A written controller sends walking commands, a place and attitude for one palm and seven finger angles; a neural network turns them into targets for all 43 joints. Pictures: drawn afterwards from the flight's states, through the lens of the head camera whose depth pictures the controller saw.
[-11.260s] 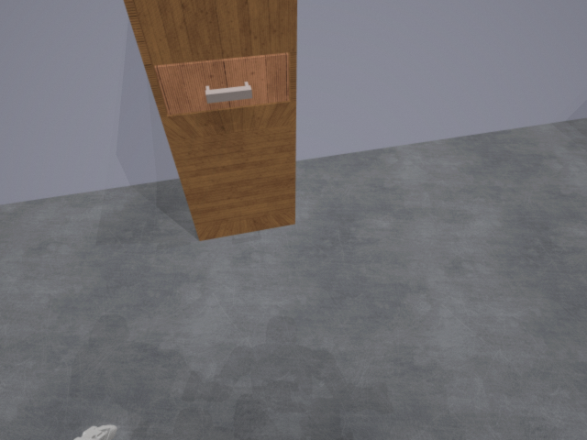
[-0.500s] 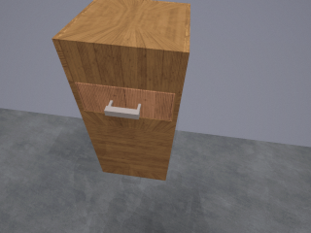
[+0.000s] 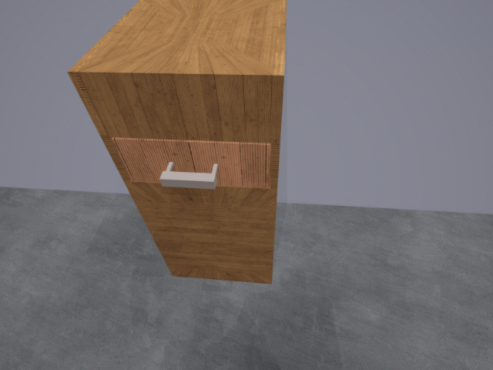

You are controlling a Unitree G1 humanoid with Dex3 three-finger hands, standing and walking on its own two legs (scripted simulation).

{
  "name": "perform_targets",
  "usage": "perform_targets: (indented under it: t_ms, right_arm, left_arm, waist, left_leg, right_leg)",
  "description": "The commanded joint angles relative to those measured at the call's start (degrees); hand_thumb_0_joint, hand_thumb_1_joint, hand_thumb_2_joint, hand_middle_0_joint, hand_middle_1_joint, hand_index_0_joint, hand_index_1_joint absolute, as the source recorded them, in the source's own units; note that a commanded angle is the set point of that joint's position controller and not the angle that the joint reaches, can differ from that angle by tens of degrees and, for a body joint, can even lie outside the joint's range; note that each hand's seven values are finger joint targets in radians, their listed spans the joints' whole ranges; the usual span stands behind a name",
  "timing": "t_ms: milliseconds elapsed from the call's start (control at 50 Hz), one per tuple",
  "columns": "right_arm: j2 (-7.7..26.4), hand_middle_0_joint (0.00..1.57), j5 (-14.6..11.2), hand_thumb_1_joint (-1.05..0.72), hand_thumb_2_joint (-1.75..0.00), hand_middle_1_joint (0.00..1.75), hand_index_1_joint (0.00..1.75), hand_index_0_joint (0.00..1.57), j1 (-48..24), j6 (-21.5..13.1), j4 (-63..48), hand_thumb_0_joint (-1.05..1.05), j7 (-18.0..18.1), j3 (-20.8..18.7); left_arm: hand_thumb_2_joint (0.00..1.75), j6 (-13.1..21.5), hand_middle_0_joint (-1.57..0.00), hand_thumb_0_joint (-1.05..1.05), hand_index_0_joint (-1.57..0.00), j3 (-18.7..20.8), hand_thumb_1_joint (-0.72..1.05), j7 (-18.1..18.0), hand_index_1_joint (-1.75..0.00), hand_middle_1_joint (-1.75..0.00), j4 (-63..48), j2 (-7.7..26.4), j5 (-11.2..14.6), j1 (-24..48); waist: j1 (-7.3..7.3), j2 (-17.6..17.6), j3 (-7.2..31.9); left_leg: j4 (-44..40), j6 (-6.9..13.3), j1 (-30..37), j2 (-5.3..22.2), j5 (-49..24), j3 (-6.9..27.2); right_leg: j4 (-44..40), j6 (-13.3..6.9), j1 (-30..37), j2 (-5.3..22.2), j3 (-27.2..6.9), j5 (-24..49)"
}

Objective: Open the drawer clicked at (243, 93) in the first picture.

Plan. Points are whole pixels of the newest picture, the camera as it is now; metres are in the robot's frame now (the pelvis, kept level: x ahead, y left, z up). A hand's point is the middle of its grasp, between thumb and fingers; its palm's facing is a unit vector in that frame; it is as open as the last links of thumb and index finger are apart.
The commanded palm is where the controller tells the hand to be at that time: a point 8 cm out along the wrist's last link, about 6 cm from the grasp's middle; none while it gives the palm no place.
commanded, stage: look again from close up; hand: left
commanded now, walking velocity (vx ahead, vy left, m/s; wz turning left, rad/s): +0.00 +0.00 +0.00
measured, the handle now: (190, 173) +0.57 +0.18 -0.06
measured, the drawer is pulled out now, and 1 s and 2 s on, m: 0.00 0.00 0.00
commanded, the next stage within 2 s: come to a stop and stand still in 0.08 s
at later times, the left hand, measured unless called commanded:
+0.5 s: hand out of the picture +0.04 +0.19 -0.17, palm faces +0.06 -0.97 -0.25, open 7.4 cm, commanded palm none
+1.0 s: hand out of the picture -0.04 +0.21 -0.16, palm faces +0.04 -0.96 -0.26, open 7.4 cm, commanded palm none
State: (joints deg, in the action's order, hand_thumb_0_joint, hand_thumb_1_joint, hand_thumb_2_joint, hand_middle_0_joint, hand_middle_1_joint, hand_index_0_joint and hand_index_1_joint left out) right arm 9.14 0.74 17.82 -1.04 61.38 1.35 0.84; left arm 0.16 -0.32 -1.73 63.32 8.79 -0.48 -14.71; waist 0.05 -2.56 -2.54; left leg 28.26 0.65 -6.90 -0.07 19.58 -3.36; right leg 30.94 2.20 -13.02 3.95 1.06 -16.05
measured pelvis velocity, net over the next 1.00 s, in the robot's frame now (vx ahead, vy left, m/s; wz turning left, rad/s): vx -0.05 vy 0.00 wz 0.03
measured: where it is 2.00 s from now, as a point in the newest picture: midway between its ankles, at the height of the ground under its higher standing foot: outside the picture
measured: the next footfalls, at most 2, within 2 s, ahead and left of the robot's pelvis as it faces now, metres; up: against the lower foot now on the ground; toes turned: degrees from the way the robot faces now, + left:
none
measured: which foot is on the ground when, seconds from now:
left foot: down 0.00-1.00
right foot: down 0.00-1.00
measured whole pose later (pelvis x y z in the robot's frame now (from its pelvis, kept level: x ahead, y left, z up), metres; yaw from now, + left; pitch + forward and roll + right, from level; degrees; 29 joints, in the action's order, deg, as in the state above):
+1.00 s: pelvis -0.05 +0.00 +0.01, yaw +2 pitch -3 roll +0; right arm 12.4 0.7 15.1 0.9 59.9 -0.3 0.0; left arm -1.0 -0.2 -1.4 59.8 14.0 -0.8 -16.6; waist -0.5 0.1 -1.4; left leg 26.8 1.0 -9.9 -0.3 14.3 -1.8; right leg 24.7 2.5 -13.1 4.1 2.7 -8.8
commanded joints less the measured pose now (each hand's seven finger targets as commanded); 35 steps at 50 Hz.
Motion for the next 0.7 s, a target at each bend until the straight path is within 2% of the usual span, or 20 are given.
perform_targets:
  t_ms: [0, 40, 100, 180, 200, 220, 240, 260, 280, 300, 320, 340, 380, 420, 460, 520, 580, 680]
  right_arm:
    - [5.1, 0.20, 0.1, -0.90, -0.90, 0.30, 0.30, 0.20, 3.4, -1.0, -1.2, 0.00, 0.4, -0.9]
    - [5.1, 0.20, 0.1, -0.90, -0.90, 0.30, 0.30, 0.20, 3.3, -1.0, -0.8, 0.00, 0.5, -0.9]
    - [5.0, 0.20, 0.1, -0.90, -0.90, 0.30, 0.30, 0.20, 3.2, -1.0, -0.3, 0.00, 0.6, -0.9]
    - [4.6, 0.20, 0.0, -0.90, -0.90, 0.30, 0.30, 0.20, 3.0, -0.9, 0.3, 0.00, 0.7, -0.9]
    - [4.6, 0.20, 0.0, -0.90, -0.90, 0.30, 0.30, 0.20, 2.9, -0.9, 0.3, 0.00, 0.7, -0.9]
    - [11.8, 0.20, 0.4, -0.90, -0.90, 0.30, 0.30, 0.20, -0.6, -0.2, -5.6, 0.00, 0.3, -2.6]
    - [13.0, 0.20, 0.5, -0.90, -0.90, 0.30, 0.30, 0.20, 0.2, -1.8, -7.4, 0.00, 0.6, -3.5]
    - [11.2, 0.20, 0.4, -0.90, -0.90, 0.30, 0.30, 0.20, 0.1, -1.7, -7.8, 0.00, 0.9, -3.8]
    - [9.7, 0.20, 0.3, -0.90, -0.90, 0.30, 0.30, 0.20, 0.3, -1.4, -8.2, 0.00, 1.0, -3.8]
    - [9.0, 0.20, 0.2, -0.90, -0.90, 0.30, 0.30, 0.20, -0.1, -1.0, -8.4, 0.00, 1.1, -3.9]
    - [7.7, 0.20, 0.3, -0.90, -0.90, 0.30, 0.30, 0.20, -0.4, -0.4, -9.0, 0.00, 0.8, -3.5]
    - [8.5, 0.20, 0.2, -0.90, -0.90, 0.30, 0.30, 0.20, -0.6, -0.1, -9.2, 0.00, 0.7, -3.9]
    - [9.9, 0.20, 0.0, -0.90, -0.90, 0.30, 0.30, 0.20, -1.0, 0.1, -9.4, 0.00, 0.7, -4.4]
    - [10.6, 0.20, 0.2, -0.90, -0.90, 0.30, 0.30, 0.20, -1.9, 0.1, -9.4, 0.00, 0.4, -4.3]
    - [12.7, 0.20, 0.4, -0.90, -0.90, 0.30, 0.30, 0.20, -3.8, -0.1, -9.7, 0.00, 0.2, -4.3]
    - [13.8, 0.20, 0.5, -0.90, -0.90, 0.30, 0.30, 0.20, -5.8, -0.2, -10.2, 0.00, -0.1, -3.9]
    - [15.3, 0.20, 0.6, -0.90, -0.90, 0.30, 0.30, 0.20, -7.1, -0.2, -10.4, 0.00, -0.4, -3.7]
    - [16.1, 0.20, 0.6, -0.90, -0.90, 0.30, 0.30, 0.20, -7.6, 0.0, -10.1, 0.00, -0.8, -3.4]
  left_arm:
    - [0.90, 0.9, -0.20, 0.00, -0.20, 1.0, 0.90, 0.0, -0.30, -0.30, -1.5, 6.0, -0.1, -2.7]
    - [0.90, 1.0, -0.20, 0.00, -0.20, 1.2, 0.90, 0.0, -0.30, -0.30, -1.5, 6.0, -0.1, -2.5]
    - [0.90, 1.1, -0.20, 0.00, -0.20, 1.3, 0.90, 0.0, -0.30, -0.30, -1.2, 6.0, -0.1, -2.8]
    - [0.90, 1.2, -0.20, 0.00, -0.20, 1.5, 0.90, 0.0, -0.30, -0.30, -0.9, 6.2, -0.1, -2.7]
    - [0.90, 1.3, -0.20, 0.00, -0.20, 1.5, 0.90, 0.0, -0.30, -0.30, -0.9, 6.2, -0.1, -2.6]
    - [0.90, 2.1, -0.20, 0.00, -0.20, 1.3, 0.90, -0.1, -0.30, -0.30, -5.7, 15.3, -0.8, -2.2]
    - [0.90, 2.7, -0.20, 0.00, -0.20, 3.1, 0.90, -0.6, -0.30, -0.30, -5.9, 12.6, -0.5, -3.7]
    - [0.90, 2.8, -0.20, 0.00, -0.20, 3.3, 0.90, -0.8, -0.30, -0.30, -7.2, 13.5, -0.3, -3.3]
    - [0.90, 2.7, -0.20, 0.00, -0.20, 3.5, 0.90, -0.9, -0.30, -0.30, -8.0, 13.0, -0.2, -3.6]
    - [0.90, 2.4, -0.20, 0.00, -0.20, 3.6, 0.90, -0.9, -0.30, -0.30, -8.5, 13.2, -0.4, -4.1]
    - [0.90, 2.1, -0.20, 0.00, -0.20, 3.3, 0.90, -0.9, -0.30, -0.30, -8.9, 12.5, -0.4, -4.4]
    - [0.90, 1.9, -0.20, 0.00, -0.20, 3.5, 0.90, -0.9, -0.30, -0.30, -9.4, 13.1, -0.6, -3.6]
    - [0.90, 1.6, -0.20, 0.00, -0.20, 3.7, 0.90, -0.7, -0.30, -0.30, -10.8, 14.2, -0.6, -1.2]
    - [0.90, 1.2, -0.20, 0.00, -0.20, 3.4, 0.90, -0.5, -0.30, -0.30, -11.6, 13.7, -0.5, 0.3]
    - [0.90, 0.8, -0.20, 0.00, -0.20, 3.2, 0.90, -0.2, -0.30, -0.30, -12.0, 14.1, -0.4, 1.4]
    - [0.90, 0.5, -0.20, 0.00, -0.20, 2.9, 0.90, 0.2, -0.30, -0.30, -11.8, 14.3, -0.4, 2.1]
    - [0.90, 0.3, -0.20, 0.00, -0.20, 2.6, 0.90, 0.6, -0.30, -0.30, -11.7, 15.2, -0.4, 3.1]
    - [0.90, 0.2, -0.20, 0.00, -0.20, 2.2, 0.90, 0.9, -0.30, -0.30, -11.0, 15.5, -0.5, 3.4]
  waist:
    - [-0.24, 3.6, -2.5]
    - [-0.20, 2.6, -2.4]
    - [-0.19, 2.9, -0.8]
    - [-0.23, 2.5, -0.5]
    - [-0.23, 3.4, -0.7]
    - [0.44, 13.9, -4.3]
    - [0.01, 9.8, 7.2]
    - [0.35, 7.5, 12.1]
    - [0.51, 6.4, 12.4]
    - [0.22, 6.2, 10.8]
    - [0.30, 9.3, 8.3]
    - [0.59, 9.2, 5.8]
    - [1.18, 7.4, 3.5]
    - [1.08, 4.1, 2.2]
    - [0.54, 1.0, 0.5]
    - [-0.08, -0.3, 0.6]
    - [-0.37, -0.8, -0.9]
    - [-0.51, -0.3, -1.2]
  left_leg:
    - [-7.7, 1.5, -5.7, 5.3, -11.1, 4.7]
    - [-7.5, 1.4, -5.3, 5.4, -12.0, 4.5]
    - [-7.0, 1.1, -3.9, 5.5, -13.3, 3.8]
    - [-6.6, 0.8, -3.7, 5.4, -13.7, 3.6]
    - [-6.5, 0.7, -3.7, 5.4, -13.9, 3.5]
    - [-4.9, 0.1, -7.1, 4.0, -13.7, 5.2]
    - [0.2, 0.7, -6.0, 4.2, -15.7, 4.9]
    - [1.9, 0.9, -5.5, 3.1, -14.6, 4.5]
    - [2.8, 0.5, -6.9, 2.4, -11.9, 3.9]
    - [3.6, 0.4, -8.0, 1.9, -9.4, 3.5]
    - [4.1, 0.6, -9.0, 1.5, -7.0, 2.8]
    - [4.0, 0.6, -9.0, 1.7, -6.3, 2.7]
    - [2.4, 0.8, -7.3, 2.7, -10.6, 3.3]
    - [0.9, 1.0, -5.5, 4.1, -14.9, 4.0]
    - [-1.0, 1.3, -7.3, 5.4, -15.8, 5.4]
    - [-3.7, 1.5, -8.6, 6.0, -12.4, 6.5]
    - [-6.6, 1.4, -10.8, 6.0, -6.3, 7.4]
    - [-10.2, 1.2, -12.3, 6.3, 0.0, 8.6]
  right_leg:
    - [-4.6, -3.6, 1.6, 1.9, -1.9, 8.8]
    - [-4.6, -3.6, 1.7, 1.9, -1.9, 9.8]
    - [-4.7, -3.8, 2.5, 2.3, -2.1, 12.7]
    - [-5.0, -4.0, 3.1, 2.4, -2.2, 14.1]
    - [-5.2, -4.1, 3.0, 2.6, -2.3, 15.2]
    - [-5.3, -3.7, 3.1, 0.8, -2.4, 19.4]
    - [-1.0, -4.6, 7.7, 4.0, -4.9, 25.3]
    - [-0.5, -5.8, 10.8, 5.8, -6.7, 33.1]
    - [-0.6, -6.7, 11.5, 7.2, -7.6, 35.3]
    - [-1.3, -7.3, 10.8, 7.9, -8.2, 35.8]
    - [-2.4, -7.3, 9.3, 7.9, -8.2, 35.0]
    - [-3.2, -7.1, 7.1, 7.9, -7.6, 32.7]
    - [-3.6, -6.6, 3.5, 6.3, -5.9, 27.2]
    - [-3.9, -5.2, 0.8, 3.7, -3.6, 19.0]
    - [-4.1, -4.3, 0.4, 2.3, -2.3, 13.1]
    - [-5.7, -3.7, 1.7, 1.7, -2.1, 7.9]
    - [-7.3, -3.1, 1.9, 1.6, -2.1, 3.5]
    - [-8.4, -2.3, 2.9, 1.6, -1.6, 1.9]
